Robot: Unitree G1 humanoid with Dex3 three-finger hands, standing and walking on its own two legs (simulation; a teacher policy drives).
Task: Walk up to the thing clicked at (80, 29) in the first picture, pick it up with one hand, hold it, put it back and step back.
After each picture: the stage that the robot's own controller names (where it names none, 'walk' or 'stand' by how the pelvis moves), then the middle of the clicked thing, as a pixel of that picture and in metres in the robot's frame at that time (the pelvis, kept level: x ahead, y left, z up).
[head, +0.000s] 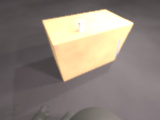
stand; (81, 26) +0.96 +0.16 +0.07
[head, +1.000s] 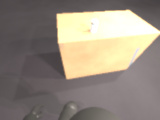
walk; (93, 26) +0.87 +0.06 +0.07
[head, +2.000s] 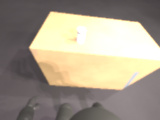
walk; (80, 35) +0.63 +0.13 +0.10
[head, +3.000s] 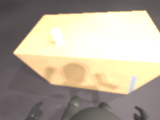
walk; (58, 37) +0.56 +0.30 +0.11
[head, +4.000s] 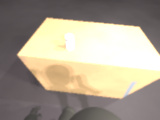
walk; (69, 42) +0.56 +0.19 +0.09
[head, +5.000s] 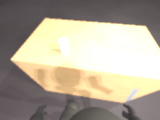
stand; (64, 46) +0.49 +0.23 +0.09
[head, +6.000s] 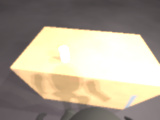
stand; (64, 54) +0.45 +0.22 +0.07
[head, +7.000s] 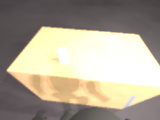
stand; (62, 55) +0.44 +0.22 +0.07
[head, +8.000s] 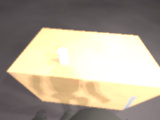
stand; (63, 56) +0.44 +0.22 +0.07
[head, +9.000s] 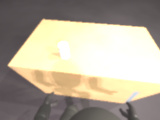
rise first; (64, 50) +0.45 +0.22 +0.07
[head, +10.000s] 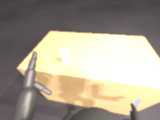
rise first; (65, 55) +0.45 +0.25 +0.07
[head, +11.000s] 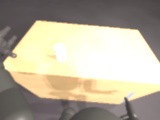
go down; (60, 52) +0.44 +0.22 +0.08
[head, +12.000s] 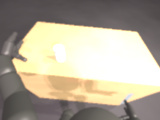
go down; (59, 53) +0.44 +0.23 +0.07
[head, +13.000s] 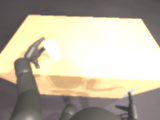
close in; (52, 50) +0.43 +0.25 +0.10
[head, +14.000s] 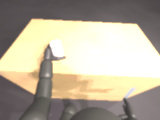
close; (57, 49) +0.44 +0.24 +0.11
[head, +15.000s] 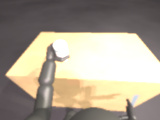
lift; (61, 51) +0.36 +0.18 +0.22
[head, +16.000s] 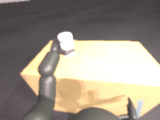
hold; (67, 45) +0.33 +0.15 +0.30
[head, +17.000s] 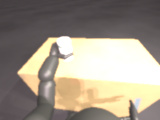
hold; (65, 49) +0.33 +0.16 +0.27
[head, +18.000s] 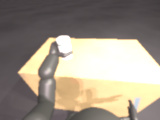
hold; (65, 48) +0.34 +0.17 +0.27
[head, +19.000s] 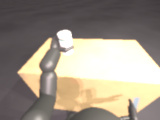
crouch; (66, 43) +0.36 +0.16 +0.30
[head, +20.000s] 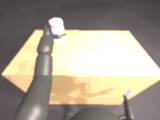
lower; (57, 30) +0.47 +0.21 +0.27
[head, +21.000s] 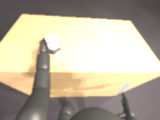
lower; (53, 44) +0.47 +0.24 +0.12
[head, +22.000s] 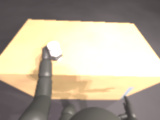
lower; (55, 51) +0.43 +0.23 +0.11
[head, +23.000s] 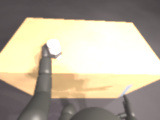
lower; (54, 49) +0.44 +0.23 +0.11
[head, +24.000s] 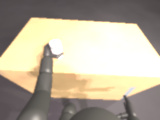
lower; (56, 49) +0.44 +0.23 +0.11
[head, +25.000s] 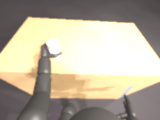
loosen; (54, 49) +0.45 +0.24 +0.11
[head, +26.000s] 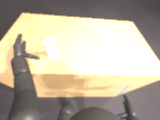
rise; (51, 48) +0.44 +0.24 +0.11
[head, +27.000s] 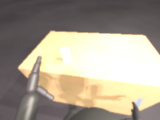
sink last; (66, 55) +0.46 +0.25 +0.08
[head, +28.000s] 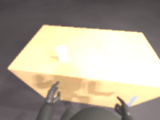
stand; (62, 54) +0.44 +0.24 +0.07
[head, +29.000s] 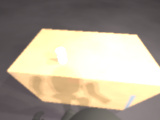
stand; (61, 55) +0.44 +0.24 +0.07
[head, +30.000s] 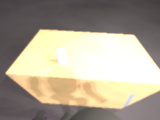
stand; (61, 56) +0.44 +0.23 +0.07
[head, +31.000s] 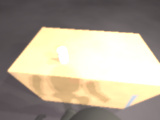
stand; (62, 55) +0.44 +0.23 +0.07
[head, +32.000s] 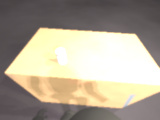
stand; (61, 56) +0.43 +0.23 +0.07
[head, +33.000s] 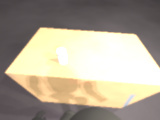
stand; (62, 56) +0.43 +0.23 +0.07
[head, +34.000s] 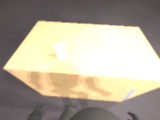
walk; (60, 51) +0.45 +0.24 +0.07
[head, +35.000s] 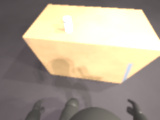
walk; (67, 24) +0.71 +0.26 +0.10
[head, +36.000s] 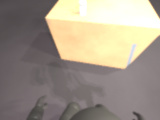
walk; (82, 8) +1.00 +0.18 +0.10
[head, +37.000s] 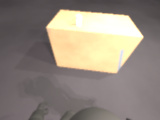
stand; (78, 20) +1.06 +0.22 +0.07
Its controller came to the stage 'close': yes
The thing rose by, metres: 0.22
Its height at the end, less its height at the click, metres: +0.00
